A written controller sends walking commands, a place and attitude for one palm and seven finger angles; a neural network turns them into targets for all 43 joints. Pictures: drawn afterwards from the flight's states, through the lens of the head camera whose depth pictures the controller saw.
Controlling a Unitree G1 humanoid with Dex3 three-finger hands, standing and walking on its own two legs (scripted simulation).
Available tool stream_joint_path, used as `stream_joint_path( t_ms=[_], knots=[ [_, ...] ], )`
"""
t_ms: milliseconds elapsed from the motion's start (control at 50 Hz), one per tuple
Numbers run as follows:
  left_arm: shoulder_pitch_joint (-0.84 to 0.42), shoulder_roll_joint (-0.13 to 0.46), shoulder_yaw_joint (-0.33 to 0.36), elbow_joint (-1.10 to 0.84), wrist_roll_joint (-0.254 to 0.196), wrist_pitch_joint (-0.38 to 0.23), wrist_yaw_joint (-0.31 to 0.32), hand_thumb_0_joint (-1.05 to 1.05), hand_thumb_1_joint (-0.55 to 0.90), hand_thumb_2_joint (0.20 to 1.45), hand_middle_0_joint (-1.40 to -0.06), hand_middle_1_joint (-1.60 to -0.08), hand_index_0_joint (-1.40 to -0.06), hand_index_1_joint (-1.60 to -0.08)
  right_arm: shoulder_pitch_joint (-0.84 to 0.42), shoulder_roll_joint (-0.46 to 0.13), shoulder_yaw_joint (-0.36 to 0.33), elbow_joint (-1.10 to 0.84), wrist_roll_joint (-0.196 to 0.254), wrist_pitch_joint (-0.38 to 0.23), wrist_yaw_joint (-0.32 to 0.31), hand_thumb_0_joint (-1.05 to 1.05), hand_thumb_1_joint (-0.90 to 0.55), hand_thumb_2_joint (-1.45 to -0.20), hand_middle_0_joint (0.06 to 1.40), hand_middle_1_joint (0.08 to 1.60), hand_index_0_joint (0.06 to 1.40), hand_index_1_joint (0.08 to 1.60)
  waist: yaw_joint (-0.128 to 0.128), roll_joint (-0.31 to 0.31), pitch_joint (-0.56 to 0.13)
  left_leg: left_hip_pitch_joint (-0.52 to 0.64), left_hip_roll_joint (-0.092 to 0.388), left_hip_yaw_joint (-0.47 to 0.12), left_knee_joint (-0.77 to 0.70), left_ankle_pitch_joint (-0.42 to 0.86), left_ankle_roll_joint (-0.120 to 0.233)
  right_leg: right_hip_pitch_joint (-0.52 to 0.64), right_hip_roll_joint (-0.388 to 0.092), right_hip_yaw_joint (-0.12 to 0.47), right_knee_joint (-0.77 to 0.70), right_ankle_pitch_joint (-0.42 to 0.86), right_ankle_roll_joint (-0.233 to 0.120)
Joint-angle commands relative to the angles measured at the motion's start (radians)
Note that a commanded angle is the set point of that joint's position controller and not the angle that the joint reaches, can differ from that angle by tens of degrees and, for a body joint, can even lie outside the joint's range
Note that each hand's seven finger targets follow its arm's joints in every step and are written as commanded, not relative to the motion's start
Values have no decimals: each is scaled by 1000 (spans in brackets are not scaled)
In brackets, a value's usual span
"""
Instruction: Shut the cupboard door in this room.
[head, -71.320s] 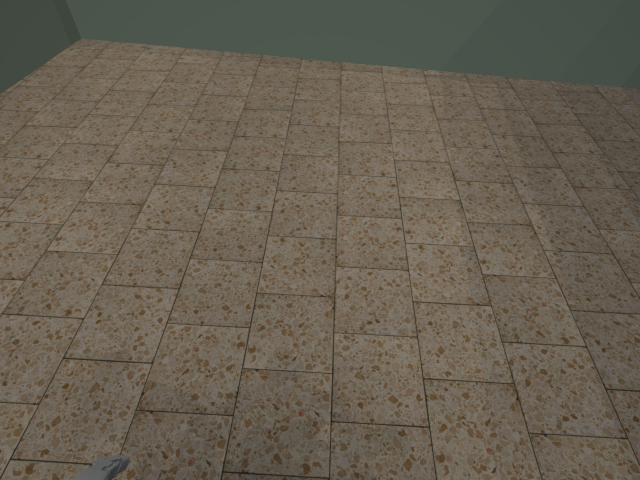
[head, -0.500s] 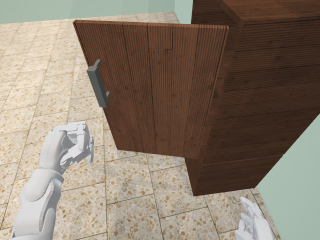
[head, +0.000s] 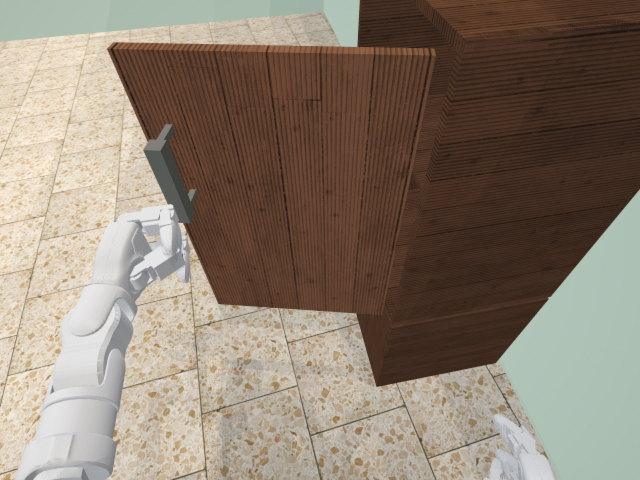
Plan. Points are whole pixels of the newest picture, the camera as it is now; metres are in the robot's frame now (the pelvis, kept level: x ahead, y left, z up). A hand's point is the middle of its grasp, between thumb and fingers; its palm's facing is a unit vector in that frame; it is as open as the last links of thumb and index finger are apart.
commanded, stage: bring the fist close to the handle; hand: left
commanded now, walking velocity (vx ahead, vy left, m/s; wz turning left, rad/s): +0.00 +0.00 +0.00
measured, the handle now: (176, 175) +0.50 +0.24 +0.10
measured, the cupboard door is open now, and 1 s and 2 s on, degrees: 74 73 59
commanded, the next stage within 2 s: push the door shut along its arc in 0.64 s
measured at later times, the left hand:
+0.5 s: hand (186, 217) +0.41 +0.20 +0.11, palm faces -0.03 -1.00 -0.02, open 3.1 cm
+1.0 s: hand (202, 202) +0.43 +0.18 +0.12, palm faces -0.08 -1.00 -0.03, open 3.1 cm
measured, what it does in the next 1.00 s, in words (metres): stands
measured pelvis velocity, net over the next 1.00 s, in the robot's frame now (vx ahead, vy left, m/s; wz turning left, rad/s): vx -0.01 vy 0.01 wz -0.01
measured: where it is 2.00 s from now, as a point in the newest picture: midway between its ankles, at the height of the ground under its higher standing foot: outside the picture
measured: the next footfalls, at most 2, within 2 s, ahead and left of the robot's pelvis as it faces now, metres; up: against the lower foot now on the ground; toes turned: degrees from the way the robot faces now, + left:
none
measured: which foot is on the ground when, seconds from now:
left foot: down 0.00-1.00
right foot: down 0.00-1.00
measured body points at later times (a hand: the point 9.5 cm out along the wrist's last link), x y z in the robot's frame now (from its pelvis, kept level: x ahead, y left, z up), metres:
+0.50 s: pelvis -0.01 +0.01 +0.00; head +0.04 +0.00 +0.45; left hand +0.40 +0.25 +0.11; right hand +0.06 -0.26 -0.12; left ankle +0.00 +0.12 -0.72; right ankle -0.01 -0.11 -0.72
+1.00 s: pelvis -0.01 +0.01 -0.01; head +0.04 +0.01 +0.44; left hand +0.43 +0.23 +0.12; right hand +0.08 -0.25 -0.12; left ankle +0.00 +0.12 -0.72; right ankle -0.01 -0.11 -0.72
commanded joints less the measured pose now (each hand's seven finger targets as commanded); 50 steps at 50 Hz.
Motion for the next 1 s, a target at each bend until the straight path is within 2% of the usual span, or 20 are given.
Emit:
stream_joint_path(
  t_ms=[0,60,120,140,160,200,260,300,360,400,460,540,600,700,740,760,840,880,900,980],
  knots=[
    [-482,259,118,-145,-4,-116,29,0,900,900,-1300,-1500,-1300,-1500,-27,-120,-48,-110,-1,-30,-9,0,-900,-900,200,300,200,300,-18,-19,-279,123,-10,-10,-56,283,26,87,9,17,-72,352,1],
    [-529,266,100,-7,15,-109,13,0,900,900,-1300,-1500,-1300,-1500,-9,-129,-49,-96,2,-9,-7,0,-900,-900,200,300,200,300,-29,-15,-263,94,-12,-6,-52,249,27,75,6,23,-78,323,-1],
    [-556,252,83,70,17,-96,-13,0,900,900,-1300,-1500,-1300,-1500,5,-131,-53,-100,6,9,-3,0,-900,-900,200,300,200,300,-25,15,-302,97,-14,-6,-51,281,24,83,6,21,-71,362,-6],
    [-593,231,61,82,13,-93,-21,0,900,900,-1300,-1500,-1300,-1500,9,-132,-53,-103,8,11,-2,0,-900,-900,200,300,200,300,-35,12,-304,103,-14,-6,-46,281,25,70,8,20,-72,365,-5],
    [-597,276,99,120,10,-93,-23,0,900,900,-1300,-1500,-1300,-1500,21,-139,-56,-97,5,18,-3,0,-900,-900,200,300,200,300,-31,-17,-307,85,-12,-8,-40,277,27,85,7,22,-73,365,-4],
    [-690,289,104,156,5,-109,-28,0,900,900,-1300,-1500,-1300,-1500,34,-143,-56,-91,5,26,-3,0,-900,-900,200,300,200,300,-48,-47,-303,70,-12,-10,-39,259,29,65,10,23,-72,353,-1],
    [-685,323,141,193,9,-145,-22,0,900,900,-1300,-1500,-1300,-1500,50,-148,-61,-94,1,38,-1,0,-900,-900,200,300,200,300,-34,-52,-326,59,-11,-8,-33,261,30,79,13,27,-64,347,-3],
    [-684,294,121,189,12,-169,-23,0,900,900,-1300,-1500,-1300,-1500,55,-140,-63,-100,1,41,6,0,-900,-900,200,300,200,300,-31,-26,-355,70,-13,-3,-30,279,29,82,14,29,-55,374,-3],
    [-639,340,158,184,24,-191,-17,0,900,900,-1300,-1500,-1300,-1500,71,-146,-69,-103,-2,53,14,0,-900,-900,200,300,200,300,-13,0,-381,74,-9,-7,-28,308,28,98,18,25,-42,384,-10],
    [-644,293,119,171,26,-191,-18,0,900,900,-1300,-1500,-1300,-1500,70,-139,-70,-109,3,58,16,0,-900,-900,200,300,200,300,-25,12,-362,79,-7,-5,-33,312,27,73,22,19,-45,385,-8],
    [-644,315,144,159,16,-191,-7,0,900,900,-1300,-1500,-1300,-1500,79,-146,-75,-108,2,65,14,0,-900,-900,200,300,200,300,-29,-29,-348,71,-4,-6,-38,292,32,80,28,20,-58,367,-5],
    [-721,274,98,118,25,-199,3,0,900,900,-1300,-1500,-1300,-1500,71,-139,-72,-104,4,65,12,0,-900,-900,200,300,200,300,-46,37,-334,102,-3,-15,-48,271,27,33,32,13,-60,326,-9],
    [-704,290,112,152,31,-197,18,0,900,900,-1300,-1500,-1300,-1500,74,-141,-70,-98,4,68,12,0,-900,-900,200,300,200,300,-44,15,-313,84,-2,-18,-53,242,28,30,33,13,-65,298,-9],
    [-758,226,53,204,37,-187,27,0,900,900,-1300,-1500,-1300,-1500,74,-138,-66,-91,5,67,15,0,-900,-900,200,300,200,300,-63,7,-301,96,1,-30,-54,211,24,-15,34,3,-67,256,-9],
    [-761,233,55,230,42,-183,25,0,900,900,-1300,-1500,-1300,-1500,74,-141,-65,-93,4,69,16,0,-900,-900,200,300,200,300,-59,14,-305,88,0,-30,-54,205,22,-12,32,5,-63,251,-11],
    [-786,273,80,243,44,-187,28,0,900,900,-1300,-1500,-1300,-1500,86,-149,-67,-84,2,73,13,0,-900,-900,200,300,200,300,-65,-40,-316,79,1,-33,-48,206,27,3,32,4,-62,254,-9],
    [-891,272,55,273,59,-209,8,0,900,900,-1300,-1500,-1300,-1500,83,-145,-62,-81,1,74,14,0,-900,-900,200,300,200,300,-78,25,-333,97,-1,-32,-38,220,22,-26,30,10,-49,269,-12],
    [-952,273,46,303,58,-220,0,0,900,900,-1300,-1500,-1300,-1500,91,-148,-61,-73,0,74,13,0,-900,-900,200,300,200,300,-93,22,-335,99,0,-36,-28,215,24,-48,31,10,-45,262,-10],
    [-944,322,91,346,60,-222,-3,0,900,900,-1300,-1500,-1300,-1500,102,-153,-63,-66,-2,76,12,0,-900,-900,200,300,200,300,-84,3,-342,87,-1,-37,-22,218,25,-36,31,14,-44,270,-11],
    [-976,342,93,410,60,-234,-37,0,900,900,-1300,-1500,-1300,-1500,115,-159,-61,-64,-4,82,12,0,-900,-900,200,300,200,300,-88,1,-377,64,-5,-33,-9,242,26,-18,28,20,-29,308,-10]
  ],
)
